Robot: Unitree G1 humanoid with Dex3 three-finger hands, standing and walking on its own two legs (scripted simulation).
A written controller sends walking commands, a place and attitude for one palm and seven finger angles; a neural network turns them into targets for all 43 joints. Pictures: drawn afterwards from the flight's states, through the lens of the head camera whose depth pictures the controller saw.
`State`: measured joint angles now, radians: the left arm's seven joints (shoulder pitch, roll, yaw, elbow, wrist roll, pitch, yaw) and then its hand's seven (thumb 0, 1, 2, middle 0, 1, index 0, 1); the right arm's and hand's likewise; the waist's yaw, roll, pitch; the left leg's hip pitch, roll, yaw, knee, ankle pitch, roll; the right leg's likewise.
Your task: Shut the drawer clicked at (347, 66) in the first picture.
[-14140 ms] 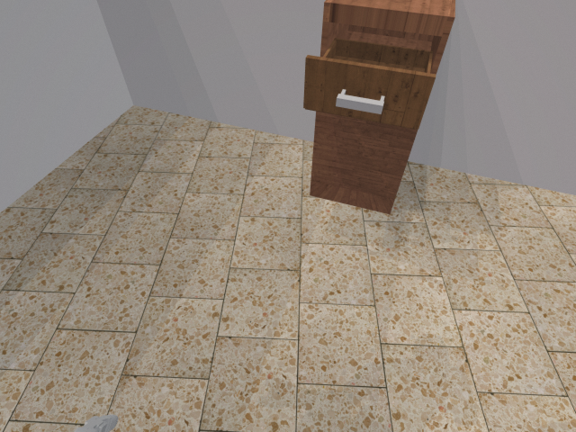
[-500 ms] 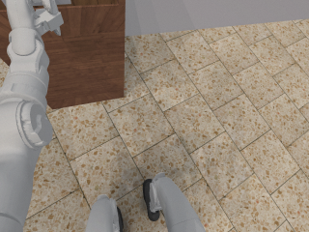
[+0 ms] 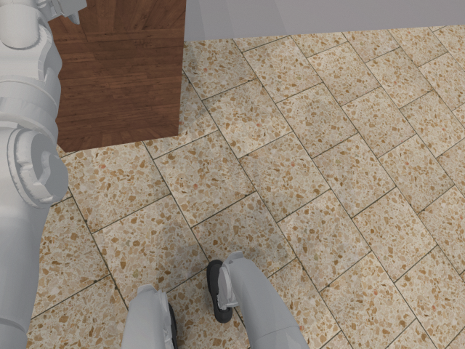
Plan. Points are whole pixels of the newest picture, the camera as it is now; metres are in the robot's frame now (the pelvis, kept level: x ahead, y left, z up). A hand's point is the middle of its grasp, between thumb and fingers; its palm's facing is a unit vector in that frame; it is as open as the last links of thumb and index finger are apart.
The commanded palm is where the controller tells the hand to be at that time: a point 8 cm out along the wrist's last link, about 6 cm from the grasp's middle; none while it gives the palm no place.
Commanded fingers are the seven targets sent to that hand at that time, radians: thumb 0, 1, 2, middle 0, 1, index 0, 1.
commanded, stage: pull the fist back off the drawer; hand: left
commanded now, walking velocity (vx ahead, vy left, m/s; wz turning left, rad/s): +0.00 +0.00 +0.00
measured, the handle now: out of the picture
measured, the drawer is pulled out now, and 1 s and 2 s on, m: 0.00 0.00 0.00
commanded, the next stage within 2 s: draw the hand back to the body in 0.42 s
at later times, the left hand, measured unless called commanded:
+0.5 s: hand out of the picture +0.62 +0.08 +0.09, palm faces +0.05 -1.00 -0.04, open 3.1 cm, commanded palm +0.59 +0.12 +0.09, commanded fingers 0.00 0.90 0.90 -1.40 -1.60 -1.40 -1.60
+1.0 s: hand (2, 55) +0.47 +0.14 +0.16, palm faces +0.02 -1.00 -0.04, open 3.2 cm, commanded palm +0.43 +0.20 +0.18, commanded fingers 0.00 0.90 0.90 -1.40 -1.60 -1.40 -1.60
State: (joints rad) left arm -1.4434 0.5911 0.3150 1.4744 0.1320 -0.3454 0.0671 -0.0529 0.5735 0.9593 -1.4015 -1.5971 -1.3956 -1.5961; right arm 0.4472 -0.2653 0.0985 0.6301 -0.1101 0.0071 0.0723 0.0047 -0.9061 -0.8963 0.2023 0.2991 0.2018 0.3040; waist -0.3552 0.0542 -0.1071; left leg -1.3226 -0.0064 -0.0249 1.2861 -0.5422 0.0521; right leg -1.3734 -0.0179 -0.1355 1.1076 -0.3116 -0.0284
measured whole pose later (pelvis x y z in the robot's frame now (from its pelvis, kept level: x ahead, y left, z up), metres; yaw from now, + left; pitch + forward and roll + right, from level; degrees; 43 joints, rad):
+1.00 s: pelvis +0.09 -0.01 +0.09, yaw +0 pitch +14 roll -2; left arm -0.30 0.20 0.17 0.47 -0.15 -0.27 -0.08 0.01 0.90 0.90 -1.40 -1.60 -1.40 -1.60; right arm 0.29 -0.29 -0.01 0.52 0.03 0.02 0.04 0.01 -0.91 -0.90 0.20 0.30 0.20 0.30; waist -0.04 0.06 -0.14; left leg -0.53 0.00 0.01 0.79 -0.50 0.03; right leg -0.66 0.02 -0.07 0.74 -0.33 -0.03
